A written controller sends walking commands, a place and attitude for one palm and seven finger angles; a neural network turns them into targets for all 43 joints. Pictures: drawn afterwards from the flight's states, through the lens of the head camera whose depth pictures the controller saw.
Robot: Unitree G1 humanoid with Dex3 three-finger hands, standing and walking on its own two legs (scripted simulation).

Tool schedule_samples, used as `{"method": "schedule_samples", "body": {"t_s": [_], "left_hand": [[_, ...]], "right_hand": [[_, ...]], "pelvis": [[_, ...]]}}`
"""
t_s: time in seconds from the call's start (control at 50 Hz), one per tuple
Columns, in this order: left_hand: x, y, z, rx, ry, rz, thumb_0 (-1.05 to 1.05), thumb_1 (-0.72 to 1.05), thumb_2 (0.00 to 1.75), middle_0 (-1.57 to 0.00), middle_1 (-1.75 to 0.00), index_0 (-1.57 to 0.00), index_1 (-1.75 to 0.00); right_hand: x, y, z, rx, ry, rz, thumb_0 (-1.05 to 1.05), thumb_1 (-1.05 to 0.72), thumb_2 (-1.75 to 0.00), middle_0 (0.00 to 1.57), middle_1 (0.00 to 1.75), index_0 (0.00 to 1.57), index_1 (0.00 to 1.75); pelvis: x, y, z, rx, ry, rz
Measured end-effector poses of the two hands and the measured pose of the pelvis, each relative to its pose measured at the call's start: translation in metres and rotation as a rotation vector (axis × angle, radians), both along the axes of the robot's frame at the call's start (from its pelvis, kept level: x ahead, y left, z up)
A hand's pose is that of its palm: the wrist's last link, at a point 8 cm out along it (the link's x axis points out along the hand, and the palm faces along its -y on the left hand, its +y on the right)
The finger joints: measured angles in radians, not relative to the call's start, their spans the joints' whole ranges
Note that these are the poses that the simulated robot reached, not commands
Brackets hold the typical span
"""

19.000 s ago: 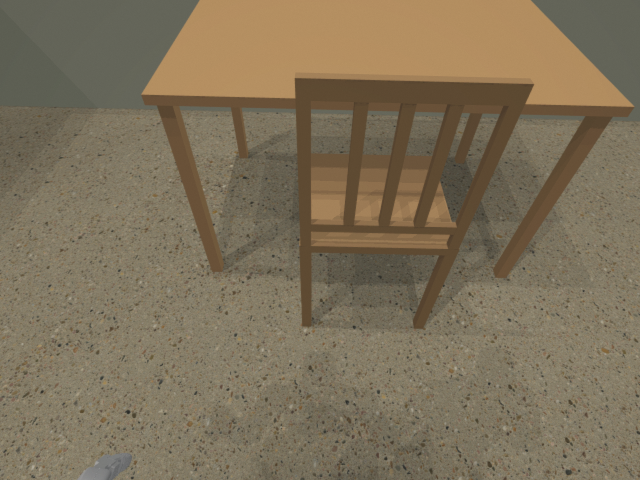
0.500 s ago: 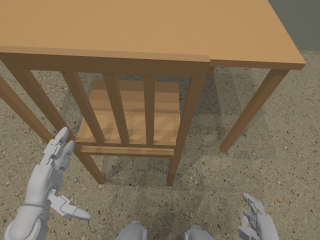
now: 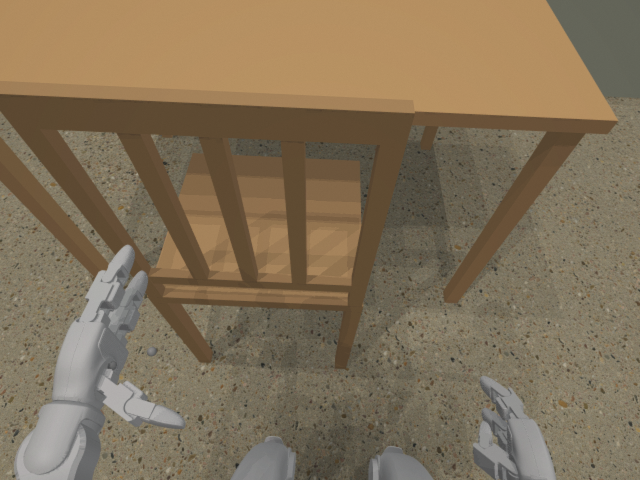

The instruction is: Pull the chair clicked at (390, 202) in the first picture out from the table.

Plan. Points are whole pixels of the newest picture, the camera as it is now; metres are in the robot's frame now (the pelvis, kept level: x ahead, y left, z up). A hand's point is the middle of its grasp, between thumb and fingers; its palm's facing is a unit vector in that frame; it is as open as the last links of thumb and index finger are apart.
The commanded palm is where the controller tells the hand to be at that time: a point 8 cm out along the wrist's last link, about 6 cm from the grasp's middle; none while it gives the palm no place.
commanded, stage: aim the fingers beside a spindle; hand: left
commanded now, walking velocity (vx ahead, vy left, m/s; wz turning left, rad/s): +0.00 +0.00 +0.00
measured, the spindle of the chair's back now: (236, 221) +0.45 +0.15 +0.01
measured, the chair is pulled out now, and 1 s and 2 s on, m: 0.00 0.00 0.00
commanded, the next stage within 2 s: none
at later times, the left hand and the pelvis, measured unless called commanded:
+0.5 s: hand (195, 341) +0.27 +0.16 +0.03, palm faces -0.03 -1.00 -0.05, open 17.0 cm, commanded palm +0.25 +0.23 +0.02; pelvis +0.00 -0.01 -0.01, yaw +0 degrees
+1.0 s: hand (216, 328) +0.29 +0.15 +0.01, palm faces -0.04 -1.00 -0.03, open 17.0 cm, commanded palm +0.28 +0.20 +0.00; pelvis +0.00 -0.01 -0.02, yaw -1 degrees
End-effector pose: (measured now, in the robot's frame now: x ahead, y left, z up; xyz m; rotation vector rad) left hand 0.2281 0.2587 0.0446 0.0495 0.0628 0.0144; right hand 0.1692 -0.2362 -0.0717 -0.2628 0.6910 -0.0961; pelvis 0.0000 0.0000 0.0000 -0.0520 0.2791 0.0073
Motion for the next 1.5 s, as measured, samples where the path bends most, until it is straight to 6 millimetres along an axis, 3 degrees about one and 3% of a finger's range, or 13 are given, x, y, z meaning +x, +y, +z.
{"method": "schedule_samples", "body": {"t_s": [0.14,0.3,0.46,0.62,0.78,1.26,1.38,1.5], "left_hand": [[0.008,-0.023,-0.006,-0.01,0.012,-0.055,-0.01,-0.5,0.3,-0.06,-0.08,-0.06,-0.08],[0.019,-0.021,-0.009,0.007,-0.008,-0.005,-0.01,-0.5,0.3,-0.06,-0.08,-0.06,-0.08],[0.018,-0.039,-0.013,-0.002,0.001,-0.05,-0.01,-0.5,0.3,-0.06,-0.08,-0.06,-0.08],[0.028,-0.036,-0.024,-0.002,-0.009,-0.011,-0.01,-0.5,0.3,-0.06,-0.08,-0.06,-0.08],[0.032,-0.049,-0.025,-0.014,-0.018,-0.058,-0.01,-0.5,0.3,-0.06,-0.08,-0.06,-0.08],[0.064,-0.059,-0.054,-0.036,-0.016,-0.057,-0.01,-0.5,0.3,-0.06,-0.08,-0.06,-0.08],[0.066,-0.067,-0.046,-0.035,-0.04,-0.071,-0.01,-0.5,0.3,-0.06,-0.08,-0.06,-0.08],[0.057,-0.06,-0.058,-0.027,0.017,-0.037,-0.01,-0.5,0.3,-0.06,-0.08,-0.06,-0.08]], "right_hand": [[-0.004,-0.008,-0.003,-0.008,0.007,-0.012,0.01,-0.9,-0.9,0.2,0.3,0.2,0.3],[-0.01,-0.016,-0.013,0.002,0.043,-0.024,0.01,-0.91,-0.9,0.2,0.3,0.2,0.3],[-0.011,-0.02,-0.018,0.005,0.051,-0.033,0.01,-0.91,-0.9,0.2,0.3,0.2,0.3],[-0.009,-0.022,-0.025,0.002,0.063,-0.023,0.01,-0.91,-0.9,0.2,0.3,0.2,0.3],[-0.01,-0.02,-0.028,0.003,0.065,-0.022,0.01,-0.91,-0.9,0.2,0.3,0.2,0.3],[-0.022,-0.012,-0.051,-0.008,0.155,-0.027,0.01,-0.91,-0.9,0.2,0.3,0.2,0.3],[-0.022,-0.007,-0.052,0.011,0.171,-0.031,0.01,-0.91,-0.9,0.2,0.3,0.2,0.3],[-0.019,-0.003,-0.052,0.024,0.173,-0.031,0.01,-0.91,-0.9,0.2,0.3,0.2,0.3]], "pelvis": [[0.0,-0.004,-0.002,0.006,0.01,-0.006],[0.0,-0.01,-0.006,0.014,0.026,-0.01],[0.001,-0.012,-0.009,0.018,0.034,-0.014],[-0.002,-0.015,-0.015,0.019,0.047,-0.013],[-0.002,-0.013,-0.017,0.017,0.055,-0.013],[-0.007,-0.003,-0.032,0.008,0.1,-0.019],[-0.004,0.0,-0.031,0.012,0.104,-0.025],[-0.003,0.001,-0.031,0.015,0.105,-0.029]]}}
